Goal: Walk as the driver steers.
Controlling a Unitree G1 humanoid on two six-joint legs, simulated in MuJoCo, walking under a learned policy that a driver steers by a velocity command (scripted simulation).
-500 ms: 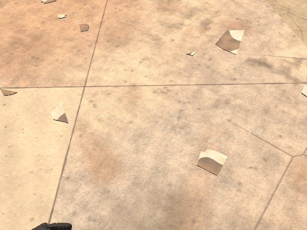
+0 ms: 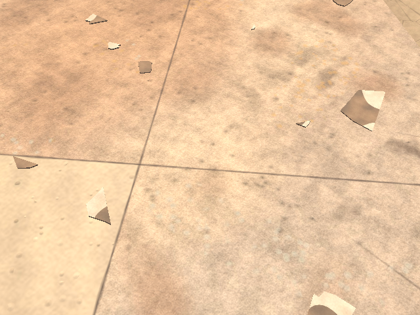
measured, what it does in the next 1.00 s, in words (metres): walks ahead: right foot, then left foot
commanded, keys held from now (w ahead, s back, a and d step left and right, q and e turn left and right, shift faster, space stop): w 0.46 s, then w+q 0.54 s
